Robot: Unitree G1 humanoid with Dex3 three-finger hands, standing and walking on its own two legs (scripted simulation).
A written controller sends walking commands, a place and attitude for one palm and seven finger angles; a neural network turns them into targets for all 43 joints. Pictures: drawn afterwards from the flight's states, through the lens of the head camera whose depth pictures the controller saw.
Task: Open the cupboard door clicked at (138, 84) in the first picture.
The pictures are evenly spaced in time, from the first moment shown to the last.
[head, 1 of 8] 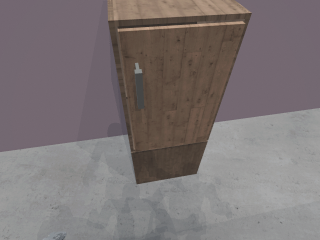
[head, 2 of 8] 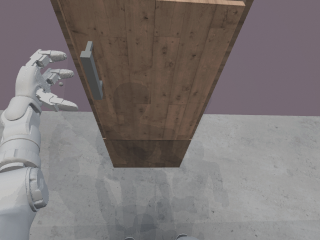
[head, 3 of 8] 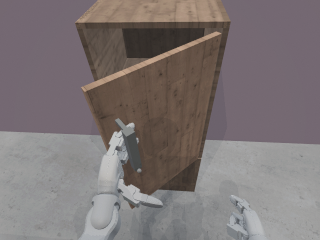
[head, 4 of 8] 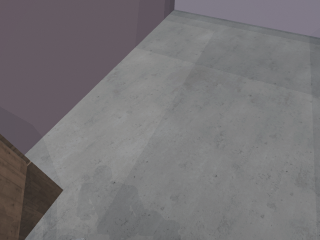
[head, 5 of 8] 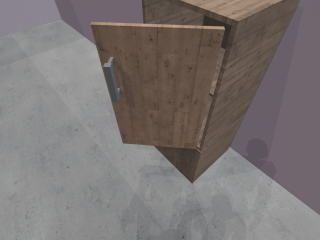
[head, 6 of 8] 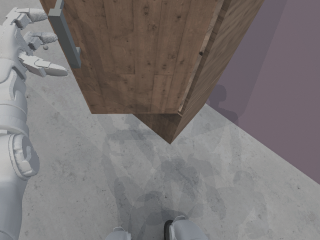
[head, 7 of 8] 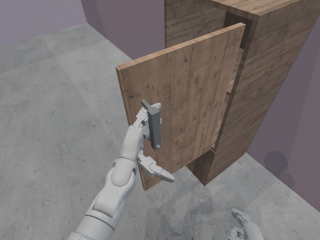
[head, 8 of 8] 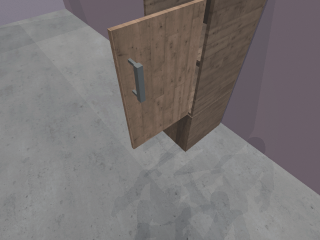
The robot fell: no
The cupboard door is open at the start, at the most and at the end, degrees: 0 88 88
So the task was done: yes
